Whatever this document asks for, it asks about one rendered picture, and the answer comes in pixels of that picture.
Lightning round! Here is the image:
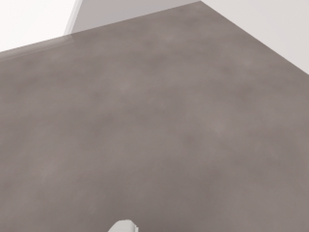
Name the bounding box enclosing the robot left thigh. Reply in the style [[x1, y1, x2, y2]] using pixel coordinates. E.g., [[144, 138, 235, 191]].
[[108, 220, 139, 232]]

